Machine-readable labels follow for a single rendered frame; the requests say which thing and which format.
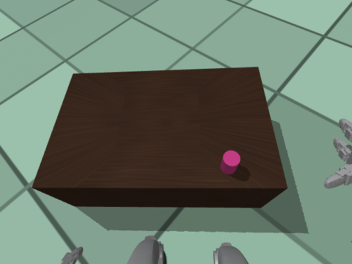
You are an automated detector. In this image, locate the right robot hand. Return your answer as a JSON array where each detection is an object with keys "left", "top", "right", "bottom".
[{"left": 324, "top": 119, "right": 352, "bottom": 189}]

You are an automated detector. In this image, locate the left robot hand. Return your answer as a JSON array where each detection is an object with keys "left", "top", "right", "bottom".
[{"left": 61, "top": 247, "right": 83, "bottom": 264}]

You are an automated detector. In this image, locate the can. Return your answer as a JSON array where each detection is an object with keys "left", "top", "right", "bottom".
[{"left": 221, "top": 150, "right": 240, "bottom": 174}]

